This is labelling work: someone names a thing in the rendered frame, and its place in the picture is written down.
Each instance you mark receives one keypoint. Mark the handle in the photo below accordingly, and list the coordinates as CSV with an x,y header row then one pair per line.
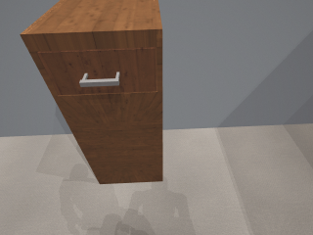
x,y
84,82

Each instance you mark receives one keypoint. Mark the drawer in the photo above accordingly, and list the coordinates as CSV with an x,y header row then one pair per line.
x,y
136,67

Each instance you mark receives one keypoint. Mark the cabinet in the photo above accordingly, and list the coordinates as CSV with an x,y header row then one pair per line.
x,y
120,134

